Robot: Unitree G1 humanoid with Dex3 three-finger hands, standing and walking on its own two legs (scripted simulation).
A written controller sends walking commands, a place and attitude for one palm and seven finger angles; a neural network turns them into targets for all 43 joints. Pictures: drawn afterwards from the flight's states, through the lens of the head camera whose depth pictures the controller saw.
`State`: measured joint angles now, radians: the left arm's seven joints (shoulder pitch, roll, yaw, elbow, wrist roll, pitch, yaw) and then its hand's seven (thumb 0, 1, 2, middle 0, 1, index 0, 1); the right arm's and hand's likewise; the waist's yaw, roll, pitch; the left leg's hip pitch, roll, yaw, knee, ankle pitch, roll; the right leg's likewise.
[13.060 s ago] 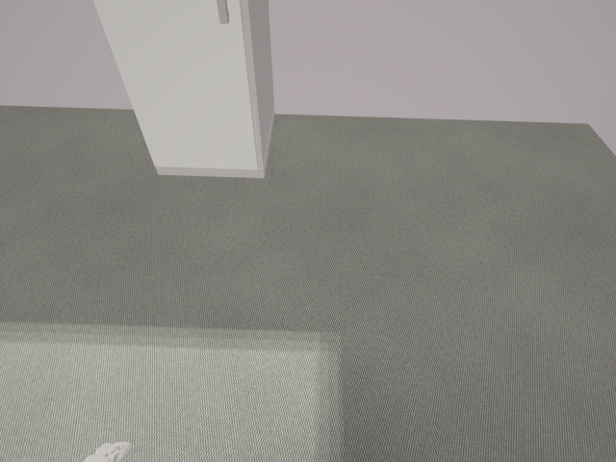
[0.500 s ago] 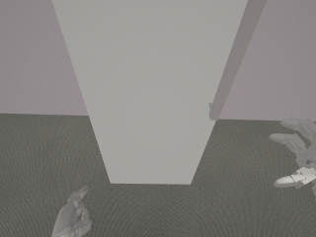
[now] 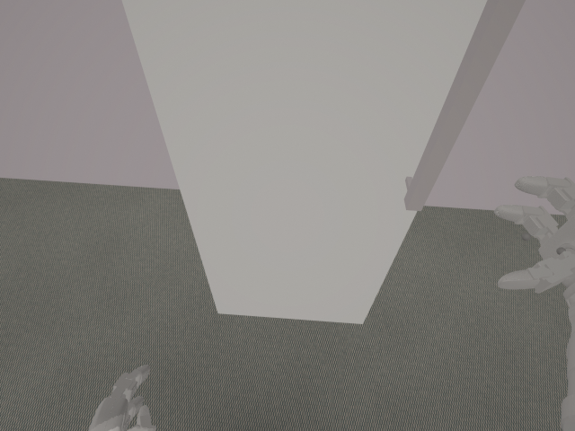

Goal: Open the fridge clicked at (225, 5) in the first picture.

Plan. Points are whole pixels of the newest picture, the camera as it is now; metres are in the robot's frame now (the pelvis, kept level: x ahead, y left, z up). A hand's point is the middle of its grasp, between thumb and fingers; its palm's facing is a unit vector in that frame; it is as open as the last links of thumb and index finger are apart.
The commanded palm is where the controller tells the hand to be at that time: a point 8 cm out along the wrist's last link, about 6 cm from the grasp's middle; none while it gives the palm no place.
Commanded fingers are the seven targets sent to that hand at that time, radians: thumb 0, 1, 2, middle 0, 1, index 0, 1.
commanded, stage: move the hooked fingers beside the handle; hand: right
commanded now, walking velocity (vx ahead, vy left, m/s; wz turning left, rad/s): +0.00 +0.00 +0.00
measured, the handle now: (460, 79) +0.52 -0.19 +0.24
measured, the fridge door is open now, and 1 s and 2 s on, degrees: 0 0 0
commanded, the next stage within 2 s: feel for the door with the fingertips in 1.80 s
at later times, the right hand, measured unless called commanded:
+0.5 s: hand (496, 201) +0.42 -0.26 +0.12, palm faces +0.01 +1.00 +0.01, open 14.0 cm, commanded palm +0.39 -0.31 +0.12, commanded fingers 0.00 0.50 -0.30 0.30 1.20 0.30 1.20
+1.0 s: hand (480, 173) +0.48 -0.25 +0.12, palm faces -0.01 +1.00 +0.02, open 14.0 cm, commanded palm +0.45 -0.31 +0.12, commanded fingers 0.00 0.50 -0.30 0.30 1.20 0.30 1.20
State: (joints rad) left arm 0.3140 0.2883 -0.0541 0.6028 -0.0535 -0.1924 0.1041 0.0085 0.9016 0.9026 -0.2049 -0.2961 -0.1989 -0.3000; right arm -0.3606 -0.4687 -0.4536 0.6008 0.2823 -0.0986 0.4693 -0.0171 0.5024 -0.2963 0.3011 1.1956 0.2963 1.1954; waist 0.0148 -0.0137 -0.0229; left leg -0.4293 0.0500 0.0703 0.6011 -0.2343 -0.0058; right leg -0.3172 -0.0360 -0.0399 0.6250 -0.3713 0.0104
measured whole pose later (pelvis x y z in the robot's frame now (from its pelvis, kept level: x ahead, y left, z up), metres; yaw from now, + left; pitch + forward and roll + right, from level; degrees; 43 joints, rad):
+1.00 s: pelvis +0.01 -0.01 -0.01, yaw +1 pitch +12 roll +1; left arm 0.39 0.29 -0.04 0.62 -0.03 -0.01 0.07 0.00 0.90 0.90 -0.20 -0.30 -0.20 -0.30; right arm -0.83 -0.61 -0.46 1.11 0.17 -0.23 0.45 -0.02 0.50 -0.30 0.30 1.20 0.30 1.20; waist 0.11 0.00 -0.05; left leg -0.63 0.04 0.06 0.67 -0.25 -0.02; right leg -0.53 -0.05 -0.05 0.73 -0.42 0.00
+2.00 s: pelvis +0.01 -0.01 -0.01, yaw +0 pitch +12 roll +1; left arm 0.38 0.29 -0.04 0.60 -0.03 0.01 0.06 0.00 0.90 0.90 -0.20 -0.30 -0.20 -0.30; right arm -0.80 -0.56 -0.40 1.05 0.18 -0.23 0.42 -0.02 0.50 -0.30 0.30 1.20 0.30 1.20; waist 0.09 0.00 -0.06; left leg -0.63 0.04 0.07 0.68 -0.26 -0.02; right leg -0.54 -0.04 -0.03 0.75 -0.43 0.00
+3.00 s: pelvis +0.01 -0.01 -0.01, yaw +1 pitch +12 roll +1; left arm 0.40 0.28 -0.03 0.60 -0.03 0.02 0.04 0.00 0.90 0.90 -0.20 -0.30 -0.20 -0.30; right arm -0.76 -0.50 -0.41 1.02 0.18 -0.25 0.35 -0.02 0.50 -0.30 0.31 1.20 0.30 1.20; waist 0.11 -0.01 -0.07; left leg -0.63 0.03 0.05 0.67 -0.25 -0.01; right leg -0.53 -0.05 -0.05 0.74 -0.42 0.00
